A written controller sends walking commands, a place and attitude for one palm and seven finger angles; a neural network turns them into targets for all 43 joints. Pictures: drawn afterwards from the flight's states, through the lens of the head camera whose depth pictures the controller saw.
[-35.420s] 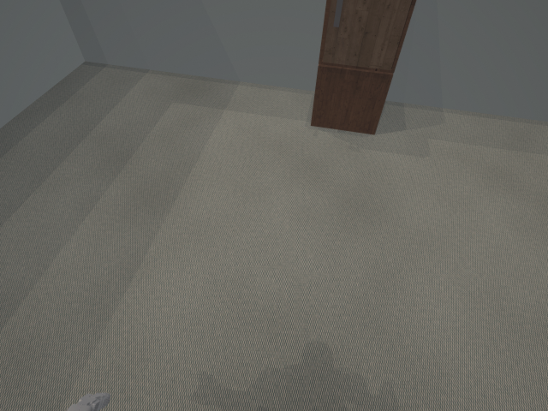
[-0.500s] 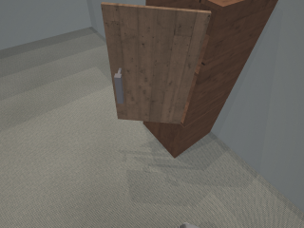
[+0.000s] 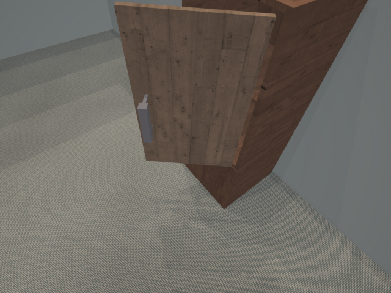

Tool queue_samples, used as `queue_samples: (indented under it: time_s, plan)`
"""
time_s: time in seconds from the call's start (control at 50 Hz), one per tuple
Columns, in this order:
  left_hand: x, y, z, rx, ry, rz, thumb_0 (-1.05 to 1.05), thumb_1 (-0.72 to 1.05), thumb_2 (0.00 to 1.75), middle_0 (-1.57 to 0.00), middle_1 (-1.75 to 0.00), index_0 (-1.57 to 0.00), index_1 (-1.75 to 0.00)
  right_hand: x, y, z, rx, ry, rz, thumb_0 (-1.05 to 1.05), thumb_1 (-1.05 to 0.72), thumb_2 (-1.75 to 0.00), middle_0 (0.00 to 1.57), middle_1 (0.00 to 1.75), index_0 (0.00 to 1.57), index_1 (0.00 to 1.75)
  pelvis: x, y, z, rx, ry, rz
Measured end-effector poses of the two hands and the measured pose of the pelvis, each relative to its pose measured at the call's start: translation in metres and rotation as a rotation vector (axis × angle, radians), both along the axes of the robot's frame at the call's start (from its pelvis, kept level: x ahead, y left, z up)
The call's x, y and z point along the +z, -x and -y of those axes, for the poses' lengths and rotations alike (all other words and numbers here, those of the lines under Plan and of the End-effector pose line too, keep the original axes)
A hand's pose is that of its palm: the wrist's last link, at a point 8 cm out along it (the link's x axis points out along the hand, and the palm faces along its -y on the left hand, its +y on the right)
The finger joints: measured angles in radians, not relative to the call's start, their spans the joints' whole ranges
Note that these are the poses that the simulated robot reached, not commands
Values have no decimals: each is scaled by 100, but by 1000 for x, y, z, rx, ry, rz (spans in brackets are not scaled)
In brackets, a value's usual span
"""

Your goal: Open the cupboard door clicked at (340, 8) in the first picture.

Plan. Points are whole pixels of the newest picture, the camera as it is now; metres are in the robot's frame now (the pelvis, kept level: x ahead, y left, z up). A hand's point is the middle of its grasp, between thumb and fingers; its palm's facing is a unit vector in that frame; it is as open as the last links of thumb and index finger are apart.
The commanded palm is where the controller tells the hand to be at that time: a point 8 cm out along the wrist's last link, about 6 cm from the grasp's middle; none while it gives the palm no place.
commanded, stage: come to a stop and stand still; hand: left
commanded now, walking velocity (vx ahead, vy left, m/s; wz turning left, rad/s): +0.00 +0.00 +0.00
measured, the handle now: (147, 119) +0.60 +0.18 -0.06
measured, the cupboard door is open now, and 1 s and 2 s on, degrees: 49 49 49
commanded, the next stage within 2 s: look again from close up in 0.48 s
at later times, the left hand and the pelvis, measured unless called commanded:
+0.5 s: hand out of the picture -0.03 +0.18 -0.17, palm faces +0.01 -0.99 -0.17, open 7.4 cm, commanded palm none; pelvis -0.02 +0.01 +0.01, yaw +0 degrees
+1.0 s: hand out of the picture +0.03 +0.24 -0.14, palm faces -0.01 -0.94 -0.34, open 7.4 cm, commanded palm none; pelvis -0.06 +0.00 +0.01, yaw +1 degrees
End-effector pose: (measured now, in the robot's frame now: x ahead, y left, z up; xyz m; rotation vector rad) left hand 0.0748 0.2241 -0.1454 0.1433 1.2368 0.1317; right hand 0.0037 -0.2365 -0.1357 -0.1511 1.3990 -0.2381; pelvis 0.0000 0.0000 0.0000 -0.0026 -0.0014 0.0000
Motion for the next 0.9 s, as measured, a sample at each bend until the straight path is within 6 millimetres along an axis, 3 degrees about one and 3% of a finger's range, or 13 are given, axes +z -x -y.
queue_samples:
  time_s: [0.18,0.3,0.4,0.5,0.6,0.76,0.9]
  plan:
    - [-1,58,-29,54,-7,-115,1,90,89,-20,-30,-20,-30,14,-30,-12,90,34,103,0,-91,-90,20,30,20,30,6,10,-13,0,4,-4]
    - [4,89,-27,46,-25,-161,1,91,89,-20,-30,-20,-30,8,-37,-21,84,-19,144,0,-91,-90,20,30,20,30,6,16,-12,-10,-6,3]
    - [8,102,-18,34,-11,-175,1,91,89,-20,-30,-20,-30,9,-26,-21,73,-30,141,0,-93,-90,21,30,20,30,10,20,-12,-9,-4,7]
    - [7,104,-8,13,13,-166,1,90,89,-20,-30,-20,-30,9,-1,-17,74,-29,84,0,-93,-90,21,30,20,30,11,23,-11,-4,-6,9]
    - [10,92,-19,-7,-27,-85,1,90,89,-20,-30,-20,-30,9,11,2,81,11,110,0,-92,-90,21,30,20,30,6,31,-9,16,-7,5]
    - [24,65,-47,-35,-118,45,1,90,89,-20,-30,-20,-30,16,1,34,93,72,201,1,-91,-90,21,30,20,30,2,45,-4,11,-2,35]
    - [41,51,-59,-60,-160,122,1,90,89,-20,-30,-20,-30,25,-11,45,131,84,262,1,-91,-90,20,30,20,30,6,58,-1,12,-4,46]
